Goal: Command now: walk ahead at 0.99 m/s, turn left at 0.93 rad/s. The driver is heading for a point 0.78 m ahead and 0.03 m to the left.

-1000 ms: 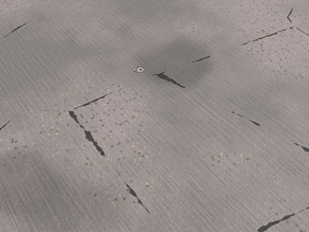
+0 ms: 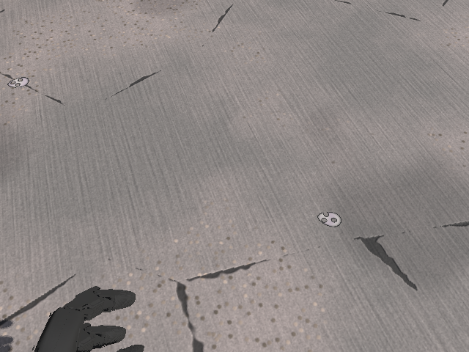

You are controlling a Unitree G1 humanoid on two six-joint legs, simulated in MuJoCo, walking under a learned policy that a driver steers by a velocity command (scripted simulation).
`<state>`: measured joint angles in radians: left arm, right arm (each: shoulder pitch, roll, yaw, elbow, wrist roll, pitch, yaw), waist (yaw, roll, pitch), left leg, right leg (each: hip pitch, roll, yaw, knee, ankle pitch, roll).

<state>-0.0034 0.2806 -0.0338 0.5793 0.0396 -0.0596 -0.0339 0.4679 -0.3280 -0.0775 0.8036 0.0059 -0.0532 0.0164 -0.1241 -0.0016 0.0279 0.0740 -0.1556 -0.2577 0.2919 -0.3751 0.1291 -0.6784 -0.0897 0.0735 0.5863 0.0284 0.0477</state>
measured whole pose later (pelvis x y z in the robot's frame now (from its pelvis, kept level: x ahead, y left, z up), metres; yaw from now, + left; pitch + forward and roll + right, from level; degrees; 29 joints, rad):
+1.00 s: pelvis +0.84 +0.16 -0.02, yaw +24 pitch +0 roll -1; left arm 0.04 0.24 0.00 0.74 0.03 -0.10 -0.04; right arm 0.33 -0.27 -0.01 0.92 0.02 -0.04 -0.01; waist -0.02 -0.01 0.09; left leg -0.20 -0.10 -0.10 1.21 -0.54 -0.03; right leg -0.50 0.08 -0.03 0.52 0.03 -0.11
